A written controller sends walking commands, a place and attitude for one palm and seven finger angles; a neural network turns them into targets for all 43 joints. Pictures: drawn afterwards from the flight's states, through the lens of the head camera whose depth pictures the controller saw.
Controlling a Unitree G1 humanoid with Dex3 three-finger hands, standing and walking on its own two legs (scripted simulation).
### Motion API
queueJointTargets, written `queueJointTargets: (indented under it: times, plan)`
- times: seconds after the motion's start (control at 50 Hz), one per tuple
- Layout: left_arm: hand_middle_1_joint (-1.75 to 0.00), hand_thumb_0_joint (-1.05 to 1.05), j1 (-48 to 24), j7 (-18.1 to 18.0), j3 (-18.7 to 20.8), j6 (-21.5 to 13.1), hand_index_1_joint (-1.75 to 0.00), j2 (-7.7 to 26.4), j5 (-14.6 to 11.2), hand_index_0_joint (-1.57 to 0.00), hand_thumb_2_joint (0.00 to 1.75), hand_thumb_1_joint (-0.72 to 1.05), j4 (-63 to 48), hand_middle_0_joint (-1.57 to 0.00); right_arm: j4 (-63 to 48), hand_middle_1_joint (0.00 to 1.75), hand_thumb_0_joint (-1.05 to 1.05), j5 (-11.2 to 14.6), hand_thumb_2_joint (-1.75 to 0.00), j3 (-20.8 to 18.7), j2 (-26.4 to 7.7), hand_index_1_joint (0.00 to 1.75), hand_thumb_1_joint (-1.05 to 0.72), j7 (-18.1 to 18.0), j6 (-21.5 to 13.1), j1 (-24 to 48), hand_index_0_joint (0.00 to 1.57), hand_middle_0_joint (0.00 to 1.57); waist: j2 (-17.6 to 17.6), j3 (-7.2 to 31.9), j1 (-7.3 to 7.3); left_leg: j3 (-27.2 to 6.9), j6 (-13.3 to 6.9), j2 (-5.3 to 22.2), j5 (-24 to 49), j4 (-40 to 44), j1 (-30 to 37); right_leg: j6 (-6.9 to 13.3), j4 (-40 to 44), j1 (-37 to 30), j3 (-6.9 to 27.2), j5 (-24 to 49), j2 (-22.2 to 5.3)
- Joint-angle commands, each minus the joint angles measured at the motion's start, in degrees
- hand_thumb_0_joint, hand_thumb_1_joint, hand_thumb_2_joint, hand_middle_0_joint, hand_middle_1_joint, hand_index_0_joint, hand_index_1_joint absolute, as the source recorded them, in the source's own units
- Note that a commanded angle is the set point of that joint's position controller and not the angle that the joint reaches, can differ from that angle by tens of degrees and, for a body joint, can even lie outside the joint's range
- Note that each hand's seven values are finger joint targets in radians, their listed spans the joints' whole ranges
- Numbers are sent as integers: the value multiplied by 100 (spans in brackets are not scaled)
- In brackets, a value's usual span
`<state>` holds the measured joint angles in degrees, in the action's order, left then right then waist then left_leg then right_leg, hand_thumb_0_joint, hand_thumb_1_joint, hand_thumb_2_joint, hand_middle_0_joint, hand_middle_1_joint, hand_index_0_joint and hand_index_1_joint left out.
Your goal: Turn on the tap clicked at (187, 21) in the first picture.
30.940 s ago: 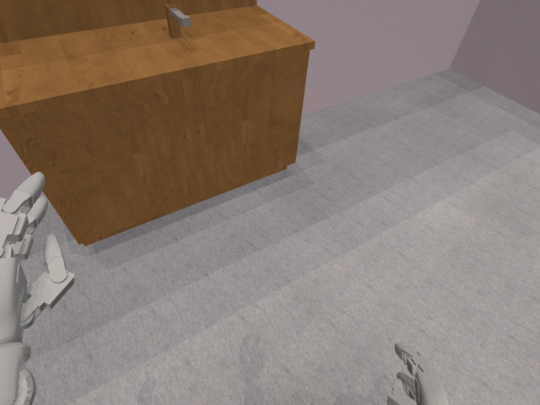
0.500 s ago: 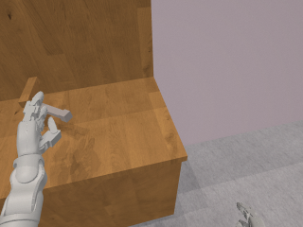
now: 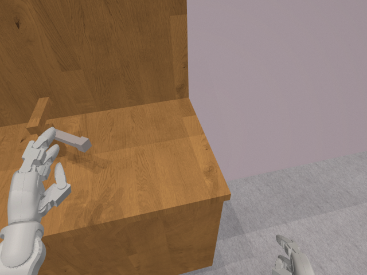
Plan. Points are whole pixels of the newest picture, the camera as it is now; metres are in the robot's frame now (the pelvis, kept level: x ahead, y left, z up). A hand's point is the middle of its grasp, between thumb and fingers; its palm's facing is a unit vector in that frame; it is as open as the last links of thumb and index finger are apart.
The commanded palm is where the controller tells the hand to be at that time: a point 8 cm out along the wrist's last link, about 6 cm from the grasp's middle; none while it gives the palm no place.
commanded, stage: draw the hand back beside the body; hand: left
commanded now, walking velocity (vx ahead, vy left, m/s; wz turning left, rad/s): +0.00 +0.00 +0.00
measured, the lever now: (83, 144) +0.40 +0.32 +0.06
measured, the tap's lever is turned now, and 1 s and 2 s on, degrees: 52 52 52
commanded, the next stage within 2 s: step back with the hand held close in 0.46 s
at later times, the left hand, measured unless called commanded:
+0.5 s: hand (54, 200) +0.19 +0.24 +0.15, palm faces +0.38 -0.87 -0.33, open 7.5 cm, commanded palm +0.15 +0.29 +0.17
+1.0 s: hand (34, 211) +0.17 +0.27 +0.15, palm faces +0.28 -0.86 -0.43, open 7.4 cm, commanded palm +0.12 +0.31 +0.17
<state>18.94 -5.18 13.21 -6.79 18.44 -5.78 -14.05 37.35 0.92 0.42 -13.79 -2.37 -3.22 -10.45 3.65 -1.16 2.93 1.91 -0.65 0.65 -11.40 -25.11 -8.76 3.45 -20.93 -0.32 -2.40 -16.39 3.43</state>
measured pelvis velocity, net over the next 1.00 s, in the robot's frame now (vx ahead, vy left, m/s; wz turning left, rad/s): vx -0.05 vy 0.04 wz -0.03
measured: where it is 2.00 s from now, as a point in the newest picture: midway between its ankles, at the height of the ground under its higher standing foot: outside the picture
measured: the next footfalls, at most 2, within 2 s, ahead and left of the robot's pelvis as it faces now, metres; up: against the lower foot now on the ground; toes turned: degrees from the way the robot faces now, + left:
right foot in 1.64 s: -0.13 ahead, -0.07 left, +0.00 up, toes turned -2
left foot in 1.86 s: -0.12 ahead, +0.20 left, +0.00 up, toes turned -1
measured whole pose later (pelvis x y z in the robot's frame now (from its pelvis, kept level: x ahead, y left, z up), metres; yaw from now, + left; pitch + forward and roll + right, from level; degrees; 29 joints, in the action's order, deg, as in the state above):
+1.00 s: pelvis -0.05 +0.04 -0.01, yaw -2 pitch +0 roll -2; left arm 29.2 -5.1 18.5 -9.7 23.3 -4.3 -27.6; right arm 31.9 0.8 0.1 -13.7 -4.5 -1.2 -11.5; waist 2.2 -1.0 0.4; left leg 3.7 -3.4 0.5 -9.8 -30.9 -21.3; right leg 0.7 -28.7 13.5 -1.1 -15.1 2.7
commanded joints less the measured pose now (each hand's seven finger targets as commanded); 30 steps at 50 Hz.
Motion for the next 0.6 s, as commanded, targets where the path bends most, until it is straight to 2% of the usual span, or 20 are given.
queueJointTargets:
  times: [0.0, 0.04, 0.06, 0.08, 0.12, 0.14, 0.16, 0.2, 0.22, 0.24, 0.26, 0.34, 0.36, 0.38, 0.4, 0.44, 0.5, 0.54, 0.56, 0.58]
  plan:
    - [-30, 0, -411, -115, 685, -430, -30, 1092, 22, -20, 90, 90, -1548, -20, -1007, 30, 0, -27, -90, -245, -581, 30, -90, -27, -364, 821, 20, 20, -146, 561, 18, -237, -198, 114, 963, 110, 771, -168, 373, 788, 246, 1742, -336]
    - [-30, 0, -298, -111, 777, -440, -30, 1169, 31, -20, 90, 90, -1698, -20, -1007, 30, 0, -29, -90, -238, -593, 30, -90, -26, -363, 836, 20, 20, -11, 513, 34, -243, -192, 105, 919, 99, 754, -150, 405, 817, 259, 1685, -347]
    - [-30, 0, -142, -106, 670, -422, -30, 1034, 27, -20, 90, 90, -1677, -20, -1026, 30, 0, -29, -90, -233, -556, 30, -90, -31, -352, 833, 20, 20, 19, 375, 14, -237, -189, 121, 868, 97, 686, -153, 401, 877, 259, 1616, -344]
    - [-30, 0, -115, -101, 722, -445, -30, 1080, 25, -20, 90, 90, -1789, -20, -1044, 30, 0, -25, -90, -238, -570, 30, -90, -20, -369, 827, 20, 20, -94, 436, 31, -258, -182, 125, 855, 86, 693, -157, 395, 882, 235, 1602, -333]
    - [-30, 0, 67, -98, 749, -454, -30, 1097, 20, -20, 90, 90, -1935, -20, -1064, 30, 0, -30, -90, -244, -573, 30, -90, -24, -395, 833, 20, 20, -88, 488, 43, -260, -188, 125, 851, 57, 690, -163, 389, 889, 249, 1584, -340]
    - [-30, 0, 141, -101, 770, -451, -30, 1115, 33, -20, 90, 90, -1991, -20, -1061, 30, 0, -29, -90, -232, -564, 30, -90, -27, -391, 841, 20, 20, 56, 403, 43, -266, -185, 117, 816, 59, 697, -147, 424, 931, 261, 1516, -337]
    - [-30, 0, 265, -101, 678, -451, -30, 995, 23, -20, 90, 90, -2068, -20, -1086, 30, 0, -32, -90, -231, -534, 30, -90, -29, -400, 829, 20, 20, 132, 356, 22, -251, -176, 134, 751, 58, 668, -150, 403, 962, 257, 1450, -346]
    - [-30, 0, 117, -107, 651, -449, -30, 998, 21, -20, 90, 90, -1999, -20, -1069, 30, 0, -29, -90, -238, -558, 30, -90, -39, -414, 844, 20, 20, -68, 218, -11, -280, -174, 139, 576, 62, 613, -160, 449, 1080, 260, 1247, -330]
    - [-30, 0, 55, -124, 751, -469, -30, 1119, 34, -20, 90, 90, -1999, -20, -1057, 30, 0, -36, -90, -242, -579, 30, -90, -52, -437, 835, 20, 20, -156, 291, 8, -284, -194, 123, 558, 45, 631, -165, 449, 1084, 259, 1253, -334]
    - [-30, 0, -24, -131, 804, -469, -30, 1157, 41, -20, 90, 90, -1987, -20, -1026, 30, 0, -39, -90, -232, -580, 30, -90, -66, -430, 844, 20, 20, -49, 232, 5, -281, -194, 112, 535, 50, 627, -151, 472, 1099, 270, 1218, -341]
    - [-30, 0, 1, -129, 697, -458, -30, 1017, 28, -20, 90, 90, -1908, -20, -1032, 30, 0, -39, -90, -233, -557, 30, -90, -80, -427, 825, 20, 20, -107, 231, -24, -286, -195, 113, 523, 46, 615, -158, 454, 1092, 272, 1200, -343]
    - [-30, 0, -70, -133, 740, -461, -30, 1090, 46, -20, 90, 90, -1912, -20, -1027, 30, 0, -44, -90, -214, -574, 30, -90, -81, -432, 842, 20, 20, -16, 300, 19, -333, -187, 99, 509, 79, 672, -143, 465, 1061, 262, 1119, -334]
    - [-30, 0, -18, -132, 627, -462, -30, 963, 48, -20, 90, 90, -1941, -20, -1048, 30, 0, -37, -90, -222, -541, 30, -90, -87, -432, 848, 20, 20, 42, 299, -6, -310, -183, 113, 491, 73, 695, -146, 445, 1075, 270, 1103, -337]
    - [-30, 0, -4, -143, 721, -468, -30, 1073, 47, -20, 90, 90, -1953, -20, -1047, 30, 0, -54, -90, -220, -569, 30, -90, -82, -445, 828, 20, 20, -73, 364, 30, -331, -189, 101, 508, 69, 678, -149, 442, 1040, 255, 1147, -329]
    - [-30, 0, 69, -129, 653, -452, -30, 980, 30, -20, 90, 90, -1889, -20, -1054, 30, 0, -48, -90, -220, -556, 30, -90, -81, -442, 845, 20, 20, -171, 324, 18, -327, -188, 112, 511, 80, 662, -153, 439, 1036, 251, 1140, -326]
    - [-30, 0, 9, -135, 740, -450, -30, 1099, 44, -20, 90, 90, -1985, -20, -1038, 30, 0, -53, -90, -216, -575, 30, -90, -79, -439, 855, 20, 20, -76, 349, 26, -325, -191, 107, 572, 71, 670, -138, 449, 1004, 271, 1215, -335]
    - [-30, 0, 122, -131, 686, -450, -30, 1017, 44, -20, 90, 90, -2001, -20, -1052, 30, 0, -46, -90, -215, -555, 30, -90, -57, -443, 819, 20, 20, 42, 416, 28, -323, -172, 122, 657, 68, 671, -131, 381, 954, 259, 1311, -337]
    - [-30, 0, 107, -139, 801, -444, -30, 1134, 51, -20, 90, 90, -2043, -20, -1017, 30, 0, -57, -90, -210, -579, 30, -90, -50, -435, 808, 20, 20, 25, 421, 43, -348, -168, 113, 736, 65, 642, -115, 382, 911, 252, 1399, -335]
    - [-30, 0, -555, -169, 852, -476, -30, 1290, 54, -20, 90, 90, -2331, -20, -1024, 30, 0, -44, -90, -202, -570, 30, -90, -60, -434, 828, 20, 20, 172, 494, -10, -329, -168, 105, 718, 58, 695, -117, 383, 917, 280, 1402, -346]
    - [-30, 0, -1397, -217, 1857, -676, -30, 2227, 37, -20, 90, 90, -2747, -20, -1207, 30, 0, -14, -90, -150, -557, 30, -90, -122, -363, 804, 20, 20, -97, 122, -7, -411, -291, 285, 522, -278, 387, -202, 515, 1413, 979, 2290, -717]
